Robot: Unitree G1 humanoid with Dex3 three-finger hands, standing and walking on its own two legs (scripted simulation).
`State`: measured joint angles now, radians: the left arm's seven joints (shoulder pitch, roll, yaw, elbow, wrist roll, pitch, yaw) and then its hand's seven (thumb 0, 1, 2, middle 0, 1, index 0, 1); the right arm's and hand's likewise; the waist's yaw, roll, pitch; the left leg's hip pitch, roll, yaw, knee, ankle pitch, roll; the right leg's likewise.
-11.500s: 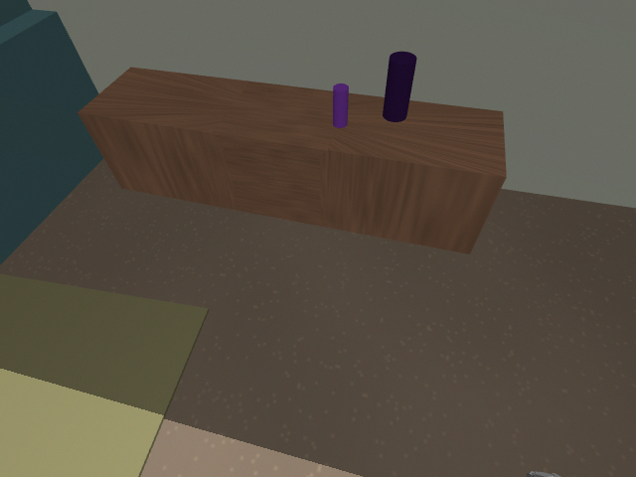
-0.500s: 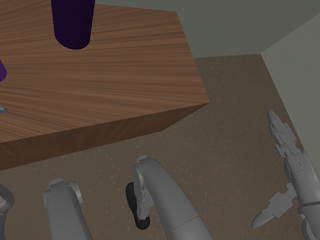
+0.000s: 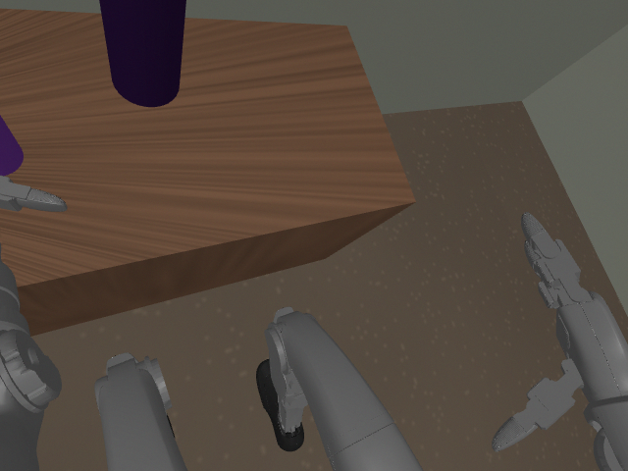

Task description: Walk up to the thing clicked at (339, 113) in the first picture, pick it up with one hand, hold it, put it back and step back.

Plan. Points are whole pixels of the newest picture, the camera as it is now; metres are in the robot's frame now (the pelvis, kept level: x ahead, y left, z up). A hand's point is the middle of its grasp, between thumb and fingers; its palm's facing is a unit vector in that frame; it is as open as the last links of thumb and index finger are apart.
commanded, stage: close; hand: left
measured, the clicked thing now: out of the picture +0.55 +0.23 -0.05
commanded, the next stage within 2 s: settle in 0.70 s
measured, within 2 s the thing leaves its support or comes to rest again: leaves its support in 1.16 s
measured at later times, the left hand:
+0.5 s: hand out of the picture +0.55 +0.22 -0.06, palm faces +0.22 -0.98 +0.00, open 12.2 cm
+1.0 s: hand out of the picture +0.54 +0.21 -0.06, palm faces +0.20 -0.98 +0.00, open 7.4 cm
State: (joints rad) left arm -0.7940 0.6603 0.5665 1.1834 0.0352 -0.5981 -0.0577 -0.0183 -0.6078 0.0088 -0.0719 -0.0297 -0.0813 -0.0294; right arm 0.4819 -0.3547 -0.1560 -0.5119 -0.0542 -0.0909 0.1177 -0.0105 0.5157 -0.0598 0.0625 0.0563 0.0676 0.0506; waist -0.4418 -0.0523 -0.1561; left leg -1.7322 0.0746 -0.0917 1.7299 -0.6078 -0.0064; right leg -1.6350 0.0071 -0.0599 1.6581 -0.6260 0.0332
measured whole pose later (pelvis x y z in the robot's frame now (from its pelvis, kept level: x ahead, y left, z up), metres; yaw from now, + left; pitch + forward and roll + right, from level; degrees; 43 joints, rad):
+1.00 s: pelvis +0.00 +0.00 +0.00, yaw +0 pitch +34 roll -7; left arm -0.80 0.69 0.57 1.16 0.05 -0.59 -0.04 0.00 -0.10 1.14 -0.84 -1.09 -0.89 -1.09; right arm 0.50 -0.36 -0.15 -0.60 -0.02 -0.05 0.15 -0.01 0.51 -0.06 0.06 0.06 0.07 0.05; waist -0.46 -0.06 -0.15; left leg -1.74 0.08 -0.10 1.74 -0.61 -0.01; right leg -1.65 0.01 -0.06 1.67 -0.62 0.03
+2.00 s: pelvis +0.01 +0.00 +0.05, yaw +1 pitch +31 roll -6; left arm -0.83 0.62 0.50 1.19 0.04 -0.53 -0.02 0.00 -0.13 1.17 -0.85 -1.11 -0.89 -1.12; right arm 0.44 -0.30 -0.07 -0.36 -0.06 0.01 0.09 -0.01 0.54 -0.06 0.06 0.06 0.06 0.05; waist -0.39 -0.03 -0.16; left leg -1.52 0.08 -0.07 1.54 -0.57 -0.01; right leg -1.43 0.01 -0.04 1.47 -0.58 0.03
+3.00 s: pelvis +0.04 +0.00 +0.14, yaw +4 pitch +18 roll -2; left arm -0.38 0.27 0.29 0.71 -0.10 -0.43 -0.03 0.00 -0.13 1.18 -0.85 -1.11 -0.89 -1.11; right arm 0.46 -0.25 -0.09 -0.10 -0.02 0.06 0.01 -0.01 0.54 -0.05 0.05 0.06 0.06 0.05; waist -0.14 -0.01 -0.14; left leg -0.99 0.06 -0.01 1.17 -0.49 -0.01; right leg -0.93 -0.01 -0.01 1.14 -0.51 0.03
